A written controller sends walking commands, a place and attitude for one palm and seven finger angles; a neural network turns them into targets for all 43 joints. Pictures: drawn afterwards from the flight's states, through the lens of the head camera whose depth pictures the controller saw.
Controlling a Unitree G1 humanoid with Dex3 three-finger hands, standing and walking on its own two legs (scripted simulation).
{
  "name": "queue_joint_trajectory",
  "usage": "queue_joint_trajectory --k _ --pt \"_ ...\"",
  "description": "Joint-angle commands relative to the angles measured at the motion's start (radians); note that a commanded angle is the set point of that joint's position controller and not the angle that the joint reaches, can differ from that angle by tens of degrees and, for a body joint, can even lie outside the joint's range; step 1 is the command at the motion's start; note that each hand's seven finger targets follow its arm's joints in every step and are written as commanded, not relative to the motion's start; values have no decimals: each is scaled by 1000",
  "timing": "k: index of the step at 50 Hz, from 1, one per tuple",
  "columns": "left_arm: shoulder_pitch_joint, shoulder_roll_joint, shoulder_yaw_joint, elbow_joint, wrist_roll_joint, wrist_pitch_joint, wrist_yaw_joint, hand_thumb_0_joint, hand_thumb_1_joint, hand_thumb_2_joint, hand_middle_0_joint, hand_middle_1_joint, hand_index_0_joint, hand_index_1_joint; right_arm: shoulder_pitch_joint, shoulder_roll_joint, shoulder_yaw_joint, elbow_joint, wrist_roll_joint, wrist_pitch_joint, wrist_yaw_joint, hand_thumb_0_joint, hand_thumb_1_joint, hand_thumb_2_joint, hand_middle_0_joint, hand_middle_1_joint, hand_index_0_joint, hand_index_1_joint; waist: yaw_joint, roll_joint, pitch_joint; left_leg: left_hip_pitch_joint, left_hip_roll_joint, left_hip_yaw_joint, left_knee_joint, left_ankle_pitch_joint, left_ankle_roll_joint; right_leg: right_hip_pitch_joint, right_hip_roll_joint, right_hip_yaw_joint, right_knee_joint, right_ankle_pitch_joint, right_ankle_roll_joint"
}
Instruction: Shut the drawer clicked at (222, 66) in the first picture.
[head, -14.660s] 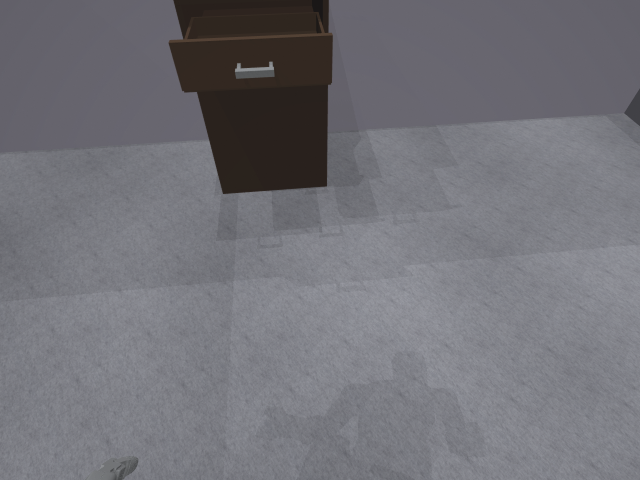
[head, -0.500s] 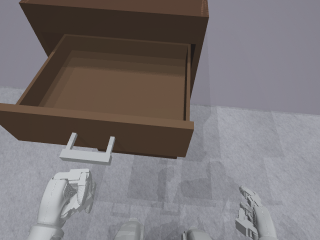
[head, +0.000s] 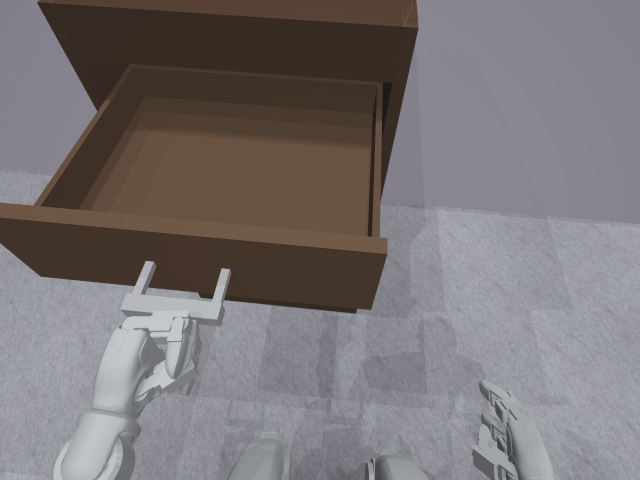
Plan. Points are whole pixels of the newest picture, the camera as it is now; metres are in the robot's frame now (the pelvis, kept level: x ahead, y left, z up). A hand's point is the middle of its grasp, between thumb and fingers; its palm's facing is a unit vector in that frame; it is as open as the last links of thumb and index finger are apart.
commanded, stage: push the drawer shut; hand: left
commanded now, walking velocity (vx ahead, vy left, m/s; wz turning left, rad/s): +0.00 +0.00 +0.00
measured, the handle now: (180, 292) +0.32 +0.18 +0.06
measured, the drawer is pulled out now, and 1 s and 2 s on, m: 0.29 0.17 0.05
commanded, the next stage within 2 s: none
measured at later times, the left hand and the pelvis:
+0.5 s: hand (204, 311) +0.30 +0.15 +0.05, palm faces -0.13 -0.99 -0.05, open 2.9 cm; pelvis -0.03 +0.01 +0.00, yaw +0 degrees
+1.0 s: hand (221, 264) +0.36 +0.14 +0.05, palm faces -0.09 -0.99 -0.05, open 2.9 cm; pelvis -0.02 +0.01 +0.01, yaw +0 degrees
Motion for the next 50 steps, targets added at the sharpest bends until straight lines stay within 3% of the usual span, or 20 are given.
queue_joint_trajectory --k 1,7,9,11,16,17,21,23,25,32,34,37,40,41,42,45,48,50 --pt "-275 82 41 -186 -12 -61 16 0 900 900 -1400 -1600 -1400 -1600 -35 -128 -49 -135 5 -59 -15 0 -900 -900 200 300 200 300 -62 -21 -221 201 -4 -4 -151 170 24 54 6 39 -193 176 0" --pt "-453 99 38 -111 -4 -41 24 0 900 900 -1400 -1600 -1400 -1600 -44 -138 -42 -103 9 -62 -28 0 -900 -900 200 300 200 300 -74 -14 -222 201 -3 -17 -166 96 26 24 8 37 -200 97 -3" --pt "-507 80 14 -119 -2 -34 26 0 900 900 -1400 -1600 -1400 -1600 -46 -136 -41 -98 10 -65 -28 0 -900 -900 200 300 200 300 -72 15 -264 241 -4 -24 -179 106 24 27 5 33 -195 113 -3" --pt "-543 67 -4 -100 1 -20 32 0 900 900 -1400 -1600 -1400 -1600 -51 -136 -38 -94 12 -65 -27 0 -900 -900 200 300 200 300 -71 33 -258 252 -5 -28 -194 89 22 22 3 30 -200 103 -3" --pt "-652 88 16 -9 7 2 55 0 900 900 -1400 -1600 -1400 -1600 -52 -139 -32 -75 12 -55 -28 0 -900 -900 200 300 200 300 -75 -18 -237 227 -8 -32 -213 31 22 28 4 35 -219 59 -2" --pt "-671 115 41 5 12 0 60 0 900 900 -1400 -1600 -1400 -1600 -51 -142 -33 -70 12 -53 -29 0 -900 -900 200 300 200 300 -71 -16 -243 228 -7 -30 -213 41 23 30 5 33 -216 65 -4" --pt "-737 95 34 57 15 -2 68 0 900 900 -1400 -1600 -1400 -1600 -54 -139 -30 -66 12 -47 -23 0 -900 -900 200 300 200 300 -63 19 -248 255 -7 -37 -235 28 15 19 2 29 -211 66 -7" --pt "-760 85 31 110 18 -2 75 0 900 900 -1400 -1600 -1400 -1600 -46 -141 -31 -58 10 -41 -20 0 -900 -900 200 300 200 300 -71 -18 -239 245 -5 -41 -239 19 17 13 3 27 -215 62 -3" --pt "-798 100 47 131 18 -6 79 0 900 900 -1400 -1600 -1400 -1600 -43 -143 -33 -55 9 -35 -18 0 -900 -900 200 300 200 300 -67 -9 -246 243 -7 -36 -240 13 15 17 2 32 -217 59 -4" --pt "-865 107 60 197 35 -22 94 0 900 900 -1400 -1600 -1400 -1600 -11 -151 -41 -42 7 -14 -7 0 -900 -900 200 300 200 300 -66 8 -298 309 3 -50 -248 109 9 13 4 21 -198 132 -8" --pt "-891 78 36 192 37 -27 97 0 900 900 -1400 -1600 -1400 -1600 -5 -148 -44 -39 4 -9 -1 0 -900 -900 200 300 200 300 -67 30 -314 341 6 -56 -249 131 3 2 2 17 -192 149 -8" --pt "-937 93 43 248 48 -33 108 0 900 900 -1400 -1600 -1400 -1600 5 -154 -45 -26 5 2 0 0 -900 -900 200 300 200 300 -84 -14 -281 312 7 -57 -247 106 8 -10 6 18 -196 137 -6" --pt "-1021 67 17 266 54 -48 112 0 900 900 -1400 -1600 -1400 -1600 15 -151 -46 -15 5 10 2 0 -900 -900 200 300 200 300 -98 5 -286 332 9 -60 -246 109 6 -29 4 19 -194 143 -5" --pt "-1020 83 37 279 55 -51 115 0 900 900 -1400 -1600 -1400 -1600 19 -153 -48 -12 4 11 3 0 -900 -900 200 300 200 300 -88 20 -295 336 7 -58 -246 119 4 -23 5 21 -194 148 -8" --pt "-1033 99 44 287 61 -55 117 0 900 900 -1400 -1600 -1400 -1600 25 -158 -49 -10 2 14 2 0 -900 -900 200 300 200 300 -93 7 -308 336 8 -57 -239 137 7 -21 7 21 -188 158 -8" --pt "-1078 74 28 306 64 -64 116 0 900 900 -1400 -1600 -1400 -1600 35 -153 -54 -2 1 22 6 0 -900 -900 200 300 200 300 -99 25 -340 370 9 -57 -234 169 3 -29 5 22 -188 177 -7" --pt "-1091 103 57 346 66 -69 115 0 900 900 -1400 -1600 -1400 -1600 47 -155 -52 6 0 31 8 0 -900 -900 200 300 200 300 -95 18 -358 365 7 -48 -226 210 5 -4 9 26 -191 204 -10" --pt "-1137 98 55 392 64 -69 113 0 900 900 -1400 -1600 -1400 -1600 50 -151 -51 14 1 39 8 0 -900 -900 200 300 200 300 -107 -12 -329 331 5 -39 -223 184 8 0 10 29 -201 193 -6"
